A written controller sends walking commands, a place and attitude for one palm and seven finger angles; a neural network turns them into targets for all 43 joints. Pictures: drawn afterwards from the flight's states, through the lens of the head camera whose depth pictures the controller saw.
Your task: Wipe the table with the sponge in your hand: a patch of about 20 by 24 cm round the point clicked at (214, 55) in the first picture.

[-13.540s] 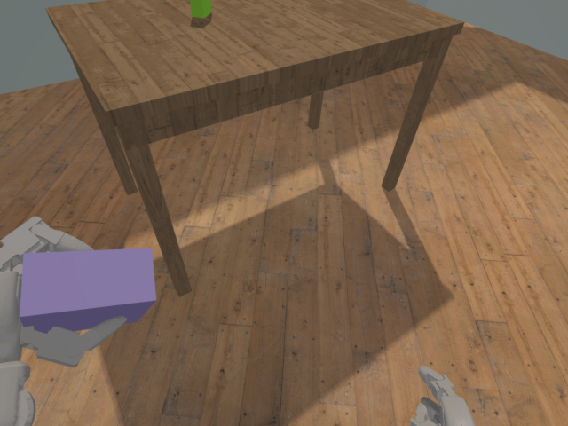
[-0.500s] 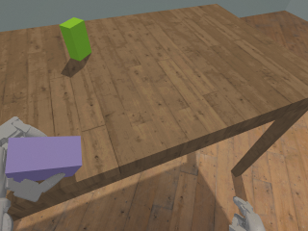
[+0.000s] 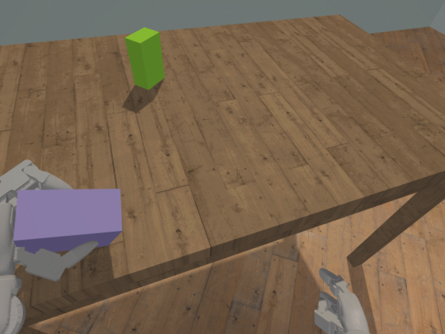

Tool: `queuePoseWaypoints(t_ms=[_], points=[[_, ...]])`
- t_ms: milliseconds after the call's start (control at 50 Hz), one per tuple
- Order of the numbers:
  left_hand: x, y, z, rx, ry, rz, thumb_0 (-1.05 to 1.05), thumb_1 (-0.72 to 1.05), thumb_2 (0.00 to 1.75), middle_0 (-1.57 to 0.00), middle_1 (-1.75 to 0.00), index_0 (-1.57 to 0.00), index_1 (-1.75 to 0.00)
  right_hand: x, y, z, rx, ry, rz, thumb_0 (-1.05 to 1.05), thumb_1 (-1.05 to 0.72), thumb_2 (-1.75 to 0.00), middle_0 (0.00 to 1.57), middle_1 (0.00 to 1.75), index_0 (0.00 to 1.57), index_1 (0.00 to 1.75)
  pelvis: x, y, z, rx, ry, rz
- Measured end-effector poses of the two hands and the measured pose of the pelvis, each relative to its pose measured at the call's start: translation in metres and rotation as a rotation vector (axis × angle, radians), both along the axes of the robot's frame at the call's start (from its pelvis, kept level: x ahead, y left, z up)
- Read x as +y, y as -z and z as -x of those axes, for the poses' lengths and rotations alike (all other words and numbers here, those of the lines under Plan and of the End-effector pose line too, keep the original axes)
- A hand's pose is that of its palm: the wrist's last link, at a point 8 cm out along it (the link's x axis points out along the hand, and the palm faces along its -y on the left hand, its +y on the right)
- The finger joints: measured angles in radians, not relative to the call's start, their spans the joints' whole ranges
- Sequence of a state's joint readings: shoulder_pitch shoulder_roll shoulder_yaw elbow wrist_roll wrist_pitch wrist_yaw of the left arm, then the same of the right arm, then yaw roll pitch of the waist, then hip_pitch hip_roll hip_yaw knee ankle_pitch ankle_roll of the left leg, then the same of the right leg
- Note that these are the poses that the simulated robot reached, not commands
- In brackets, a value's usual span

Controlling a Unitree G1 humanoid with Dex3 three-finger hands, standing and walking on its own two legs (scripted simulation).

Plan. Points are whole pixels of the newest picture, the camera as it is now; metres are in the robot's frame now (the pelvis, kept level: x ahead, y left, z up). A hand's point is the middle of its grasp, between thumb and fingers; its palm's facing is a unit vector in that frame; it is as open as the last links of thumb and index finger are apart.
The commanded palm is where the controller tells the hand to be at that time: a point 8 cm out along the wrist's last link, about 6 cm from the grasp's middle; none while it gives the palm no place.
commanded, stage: come to a stop and stand still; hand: left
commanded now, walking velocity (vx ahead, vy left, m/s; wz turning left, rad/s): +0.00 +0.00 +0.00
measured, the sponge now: (84, 221) +0.23 +0.22 +0.14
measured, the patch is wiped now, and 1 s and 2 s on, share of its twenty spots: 0.00 0.00 0.00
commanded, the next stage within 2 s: look again from close up in 0.36 s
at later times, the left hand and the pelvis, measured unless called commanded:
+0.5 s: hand (38, 212) +0.21 +0.26 +0.18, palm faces +0.38 -0.79 -0.47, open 9.9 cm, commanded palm +0.14 +0.29 +0.17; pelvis -0.01 +0.00 +0.00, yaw +2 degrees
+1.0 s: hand (7, 209) +0.20 +0.27 +0.20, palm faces +0.47 -0.73 -0.50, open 9.9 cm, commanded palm +0.12 +0.27 +0.17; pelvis -0.03 -0.01 -0.01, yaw +1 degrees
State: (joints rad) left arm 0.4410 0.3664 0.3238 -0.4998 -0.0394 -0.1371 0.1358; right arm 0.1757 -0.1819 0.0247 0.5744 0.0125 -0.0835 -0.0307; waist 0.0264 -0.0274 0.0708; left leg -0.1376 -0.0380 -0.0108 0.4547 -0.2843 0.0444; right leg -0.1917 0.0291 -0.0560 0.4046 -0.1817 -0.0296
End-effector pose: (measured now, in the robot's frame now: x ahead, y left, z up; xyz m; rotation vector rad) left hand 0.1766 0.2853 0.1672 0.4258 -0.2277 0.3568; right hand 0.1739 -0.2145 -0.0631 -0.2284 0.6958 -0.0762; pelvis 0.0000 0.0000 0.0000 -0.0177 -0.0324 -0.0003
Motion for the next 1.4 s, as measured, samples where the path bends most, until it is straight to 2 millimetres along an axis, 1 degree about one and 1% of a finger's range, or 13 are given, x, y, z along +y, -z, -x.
queuePoseWaypoints(t_ms=[200, 460, 540, 620, 680, 760, 820, 940, 1000, 1060, 1100, 1220, 1400], points=[[0.014, 0.0, 0.0, 0.017, 0.001, -0.019, -0.01, -0.49, 1.03, -0.75, -1.36, -0.77, -1.35, 0.01, 0.004, 0.008, 0.025, 0.014, -0.006, 0.01, -0.9, -0.9, 0.21, 0.3, 0.2, 0.3, 0.013, 0.0, 0.001, 0.001, -0.001, 0.001], [0.007, -0.007, 0.008, 0.001, 0.007, -0.047, -0.01, -0.49, 1.03, -0.75, -1.36, -0.77, -1.35, 0.004, 0.013, 0.022, 0.058, 0.028, -0.015, 0.02, -0.9, -0.9, 0.21, 0.3, 0.2, 0.3, 0.009, 0.001, 0.006, -0.005, -0.011, -0.001], [0.02, -0.049, -0.005, -0.176, 0.006, -0.258, -0.01, -0.49, 1.03, -0.75, -1.36, -0.77, -1.35, 0.006, 0.016, 0.027, 0.063, -0.068, 0.009, 0.02, -0.91, -0.9, 0.2, 0.3, 0.2, 0.3, -0.002, 0.006, 0.011, 0.024, -0.047, -0.011], [0.033, -0.074, -0.013, -0.31, -0.06, -0.264, -0.01, -0.49, 1.03, -0.75, -1.36, -0.77, -1.35, -0.003, 0.016, 0.03, 0.06, -0.105, 0.004, 0.02, -0.9, -0.9, 0.21, 0.3, 0.2, 0.3, -0.009, 0.007, 0.01, 0.052, -0.018, -0.01], [0.015, -0.06, -0.015, -0.275, 0.0, -0.197, -0.01, -0.49, 1.03, -0.75, -1.36, -0.77, -1.35, -0.016, 0.014, 0.034, 0.029, -0.079, -0.012, 0.02, -0.9, -0.9, 0.21, 0.3, 0.2, 0.3, -0.007, 0.007, 0.007, 0.061, 0.002, -0.008], [-0.017, -0.017, -0.009, -0.101, 0.118, -0.106, -0.01, -0.49, 1.03, -0.75, -1.36, -0.77, -1.35, -0.031, 0.014, 0.042, 0.031, -0.037, 0.0, 0.01, -0.9, -0.9, 0.21, 0.3, 0.2, 0.3, -0.005, 0.007, 0.007, 0.058, 0.008, -0.014], [-0.018, 0.004, 0.0, -0.01, 0.138, -0.085, -0.01, -0.49, 1.03, -0.75, -1.36, -0.77, -1.35, -0.038, 0.016, 0.048, 0.067, -0.025, 0.033, 0.01, -0.9, -0.9, 0.21, 0.3, 0.2, 0.3, -0.008, 0.008, 0.011, 0.054, -0.001, -0.018], [0.004, -0.011, 0.016, -0.101, 0.05, -0.116, -0.01, -0.49, 1.03, -0.75, -1.36, -0.77, -1.35, -0.039, 0.018, 0.053, 0.101, -0.063, 0.067, 0.02, -0.91, -0.9, 0.2, 0.3, 0.2, 0.3, -0.011, 0.01, 0.022, 0.043, -0.026, -0.015], [0.023, -0.048, 0.016, -0.215, 0.013, -0.296, -0.01, -0.49, 1.03, -0.75, -1.36, -0.77, -1.35, -0.03, 0.021, 0.055, 0.106, -0.091, 0.072, 0.02, -0.91, -0.9, 0.2, 0.3, 0.2, 0.3, -0.011, 0.011, 0.032, 0.027, -0.023, -0.01], [0.035, -0.065, 0.014, -0.308, -0.033, -0.252, -0.01, -0.49, 1.03, -0.75, -1.36, -0.77, -1.35, -0.019, 0.021, 0.055, 0.076, -0.068, 0.021, 0.02, -0.91, -0.9, 0.2, 0.3, 0.2, 0.3, -0.006, 0.01, 0.038, 0.012, 0.005, -0.014], [0.029, -0.055, 0.011, -0.274, -0.023, -0.172, -0.01, -0.49, 1.03, -0.75, -1.36, -0.77, -1.35, -0.011, 0.021, 0.055, 0.028, -0.033, -0.033, 0.02, -0.91, -0.9, 0.2, 0.3, 0.2, 0.3, 0.001, 0.009, 0.038, 0.005, 0.027, -0.019], [-0.011, 0.008, 0.008, 0.015, 0.102, -0.053, -0.01, -0.49, 1.03, -0.75, -1.36, -0.77, -1.35, 0.008, 0.025, 0.059, -0.021, 0.051, -0.127, 0.02, -0.9, -0.9, 0.2, 0.3, 0.2, 0.3, 0.011, 0.008, 0.032, -0.014, 0.057, -0.027], [0.011, -0.011, 0.005, -0.104, 0.04, -0.067, -0.01, -0.49, 1.03, -0.75, -1.35, -0.77, -1.35, 0.005, 0.015, 0.055, 0.031, 0.001, -0.026, 0.02, -0.9, -0.9, 0.21, 0.3, 0.2, 0.3, 0.008, 0.005, 0.025, -0.009, 0.039, 0.0]])
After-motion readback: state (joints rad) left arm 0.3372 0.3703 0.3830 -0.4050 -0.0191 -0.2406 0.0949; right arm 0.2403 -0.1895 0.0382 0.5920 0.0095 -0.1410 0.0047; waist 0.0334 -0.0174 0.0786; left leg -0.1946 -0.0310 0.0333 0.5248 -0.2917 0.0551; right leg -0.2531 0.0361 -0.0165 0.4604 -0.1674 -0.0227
